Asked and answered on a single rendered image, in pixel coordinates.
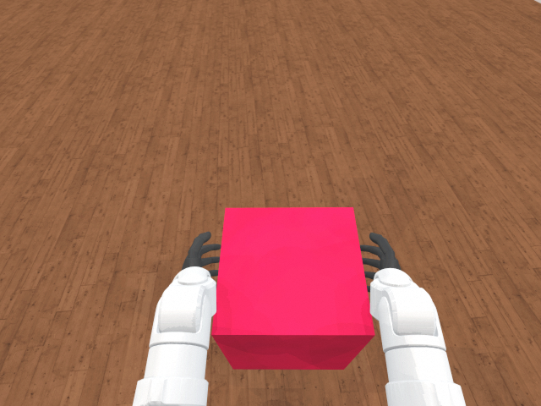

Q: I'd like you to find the right robot forearm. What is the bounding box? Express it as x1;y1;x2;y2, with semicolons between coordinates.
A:
370;268;466;406

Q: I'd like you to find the robot right hand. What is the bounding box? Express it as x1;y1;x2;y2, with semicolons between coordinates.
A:
360;233;402;292

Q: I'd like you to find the robot left hand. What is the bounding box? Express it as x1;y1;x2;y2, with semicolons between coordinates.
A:
182;232;221;286

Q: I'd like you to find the left robot forearm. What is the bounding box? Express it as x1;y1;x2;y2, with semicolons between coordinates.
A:
133;266;216;406

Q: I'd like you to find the carton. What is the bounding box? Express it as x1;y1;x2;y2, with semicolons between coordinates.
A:
211;207;375;370

